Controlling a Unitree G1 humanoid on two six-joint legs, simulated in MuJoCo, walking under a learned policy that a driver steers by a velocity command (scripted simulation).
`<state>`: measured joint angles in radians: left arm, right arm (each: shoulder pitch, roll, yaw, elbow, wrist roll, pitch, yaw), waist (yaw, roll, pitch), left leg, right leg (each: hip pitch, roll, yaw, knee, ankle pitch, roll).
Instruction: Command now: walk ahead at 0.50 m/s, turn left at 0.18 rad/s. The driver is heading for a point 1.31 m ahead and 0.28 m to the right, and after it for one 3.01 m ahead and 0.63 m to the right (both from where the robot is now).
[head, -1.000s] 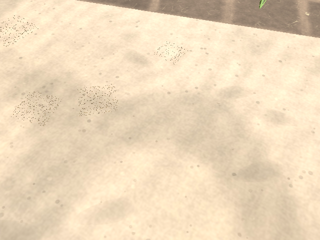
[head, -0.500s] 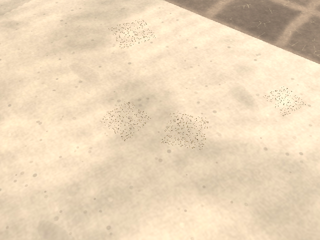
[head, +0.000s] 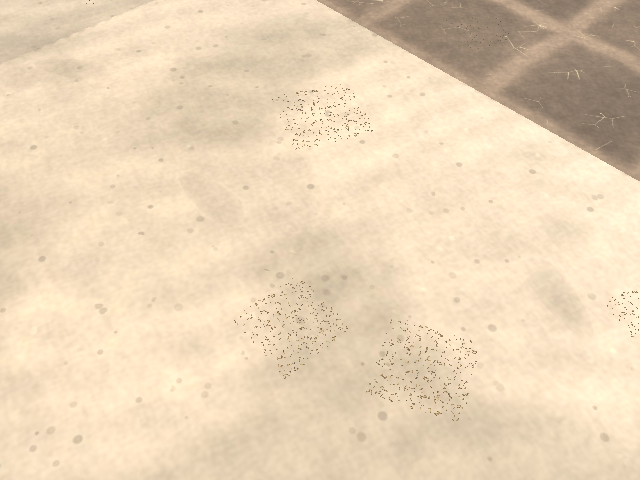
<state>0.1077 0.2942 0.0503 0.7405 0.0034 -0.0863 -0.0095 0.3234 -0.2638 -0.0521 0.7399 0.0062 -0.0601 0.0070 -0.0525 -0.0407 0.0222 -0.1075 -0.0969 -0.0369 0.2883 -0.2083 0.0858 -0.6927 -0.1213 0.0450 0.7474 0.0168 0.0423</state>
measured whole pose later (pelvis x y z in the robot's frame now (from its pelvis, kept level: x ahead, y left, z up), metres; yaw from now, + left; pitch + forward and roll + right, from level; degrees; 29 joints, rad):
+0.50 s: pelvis +0.29 -0.06 +0.00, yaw +1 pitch +2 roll -1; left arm 0.34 0.26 0.04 0.84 0.00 -0.09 -0.02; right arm 0.17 -0.29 -0.05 0.72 0.00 -0.06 0.00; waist 0.05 0.04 0.01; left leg -0.68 0.12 -0.05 0.84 -0.08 -0.01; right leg -0.11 0.06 -0.04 0.26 -0.18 -0.06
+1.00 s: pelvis +0.57 +0.01 +0.00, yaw -5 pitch +1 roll +2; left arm 0.21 0.30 0.07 0.81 -0.02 -0.04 0.00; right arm 0.31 -0.25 -0.06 0.83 -0.02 -0.10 0.01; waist -0.04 -0.05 0.01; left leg -0.10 -0.04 0.14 0.27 -0.19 0.05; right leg -0.69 -0.10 0.09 0.99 -0.11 0.01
